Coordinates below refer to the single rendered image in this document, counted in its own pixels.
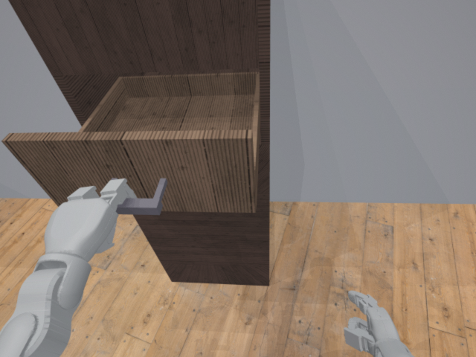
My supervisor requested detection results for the robot right hand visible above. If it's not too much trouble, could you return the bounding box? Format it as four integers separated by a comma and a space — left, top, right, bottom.
344, 291, 400, 357

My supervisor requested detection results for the cabinet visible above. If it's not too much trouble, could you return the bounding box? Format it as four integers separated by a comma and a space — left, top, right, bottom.
8, 0, 270, 286

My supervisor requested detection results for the robot left forearm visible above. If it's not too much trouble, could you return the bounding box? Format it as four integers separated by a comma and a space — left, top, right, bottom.
0, 252, 91, 357

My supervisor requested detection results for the robot left hand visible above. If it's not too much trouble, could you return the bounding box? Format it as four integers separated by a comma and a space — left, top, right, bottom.
44, 178, 137, 262

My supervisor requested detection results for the handle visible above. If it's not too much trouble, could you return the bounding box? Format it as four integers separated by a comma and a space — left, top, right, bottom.
111, 178, 167, 215

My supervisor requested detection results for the robot right forearm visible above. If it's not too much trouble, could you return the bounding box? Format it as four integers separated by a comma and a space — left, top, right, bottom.
374, 338, 414, 357

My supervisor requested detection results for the drawer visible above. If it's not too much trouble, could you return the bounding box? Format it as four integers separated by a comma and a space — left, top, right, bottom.
1, 72, 260, 213

